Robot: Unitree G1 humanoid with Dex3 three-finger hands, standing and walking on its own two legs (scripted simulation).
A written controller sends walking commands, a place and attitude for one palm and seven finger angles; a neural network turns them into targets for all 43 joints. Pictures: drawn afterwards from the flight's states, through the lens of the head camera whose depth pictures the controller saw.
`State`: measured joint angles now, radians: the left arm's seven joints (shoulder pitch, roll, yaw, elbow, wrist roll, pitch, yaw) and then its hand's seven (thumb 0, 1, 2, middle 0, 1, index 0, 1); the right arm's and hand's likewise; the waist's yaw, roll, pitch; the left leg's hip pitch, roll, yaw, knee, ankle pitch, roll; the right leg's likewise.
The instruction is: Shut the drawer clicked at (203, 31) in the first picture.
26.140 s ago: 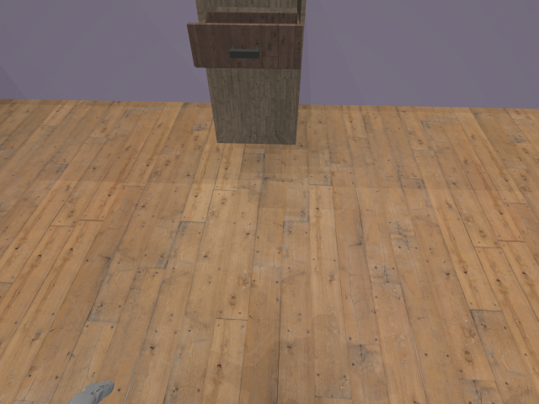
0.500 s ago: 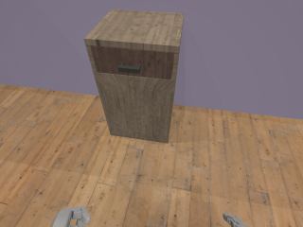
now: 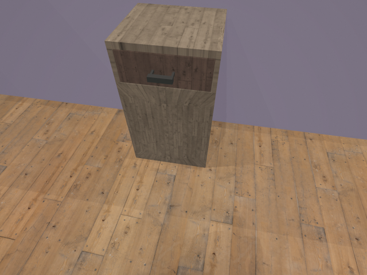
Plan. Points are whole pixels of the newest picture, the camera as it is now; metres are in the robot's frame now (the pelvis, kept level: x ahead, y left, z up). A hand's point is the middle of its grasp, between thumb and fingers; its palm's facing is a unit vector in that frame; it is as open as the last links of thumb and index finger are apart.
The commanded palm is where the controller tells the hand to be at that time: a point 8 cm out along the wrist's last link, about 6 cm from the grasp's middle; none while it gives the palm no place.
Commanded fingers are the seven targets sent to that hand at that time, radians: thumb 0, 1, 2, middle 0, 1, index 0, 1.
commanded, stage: let the arm hang, fingers relaxed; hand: left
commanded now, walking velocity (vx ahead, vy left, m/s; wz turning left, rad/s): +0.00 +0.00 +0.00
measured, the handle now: (161, 76) +0.88 +0.15 -0.07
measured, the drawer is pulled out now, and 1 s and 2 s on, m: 0.00 0.00 0.00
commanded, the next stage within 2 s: look to check the result in 0.38 s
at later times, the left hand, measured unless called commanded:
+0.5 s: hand out of the picture +0.00 +0.16 -0.18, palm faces +0.02 -0.98 -0.18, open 7.4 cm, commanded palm none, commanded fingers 0.00 0.90 0.90 -0.20 -0.30 -0.20 -0.30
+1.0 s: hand out of the picture +0.02 +0.16 -0.17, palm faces +0.02 -0.98 -0.19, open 7.4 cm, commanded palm none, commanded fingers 0.00 0.90 0.90 -0.20 -0.30 -0.20 -0.30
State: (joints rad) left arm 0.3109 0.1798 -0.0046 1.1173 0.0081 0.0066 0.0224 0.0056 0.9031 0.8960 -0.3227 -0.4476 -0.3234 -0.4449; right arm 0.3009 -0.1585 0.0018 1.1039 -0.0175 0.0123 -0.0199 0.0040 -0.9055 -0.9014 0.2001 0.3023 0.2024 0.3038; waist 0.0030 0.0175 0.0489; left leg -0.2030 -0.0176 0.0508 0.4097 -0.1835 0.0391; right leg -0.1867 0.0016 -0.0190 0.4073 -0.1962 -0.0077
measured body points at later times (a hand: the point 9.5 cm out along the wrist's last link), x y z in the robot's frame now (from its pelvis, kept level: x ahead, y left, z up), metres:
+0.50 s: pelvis +0.01 +0.00 +0.00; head +0.02 -0.01 +0.45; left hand +0.00 +0.21 -0.16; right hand -0.02 -0.21 -0.16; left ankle +0.03 +0.09 -0.74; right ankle +0.02 -0.12 -0.74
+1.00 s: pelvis +0.02 -0.01 +0.00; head +0.03 -0.02 +0.45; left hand +0.02 +0.21 -0.16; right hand +0.01 -0.23 -0.16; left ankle +0.03 +0.09 -0.74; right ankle +0.02 -0.12 -0.74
